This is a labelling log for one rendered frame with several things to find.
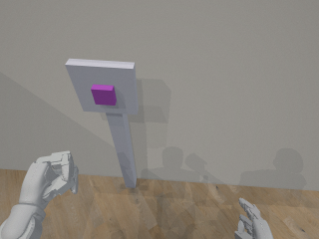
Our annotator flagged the robot right hand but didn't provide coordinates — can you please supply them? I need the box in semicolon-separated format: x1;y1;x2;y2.
234;197;274;239

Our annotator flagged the button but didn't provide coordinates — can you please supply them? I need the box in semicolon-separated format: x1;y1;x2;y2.
91;84;117;106

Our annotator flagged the robot left forearm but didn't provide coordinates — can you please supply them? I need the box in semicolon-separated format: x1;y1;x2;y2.
0;203;46;239

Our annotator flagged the robot left hand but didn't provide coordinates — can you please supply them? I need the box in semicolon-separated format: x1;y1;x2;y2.
18;150;79;210

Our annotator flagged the panel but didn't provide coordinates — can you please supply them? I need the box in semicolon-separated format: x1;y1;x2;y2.
65;59;139;188

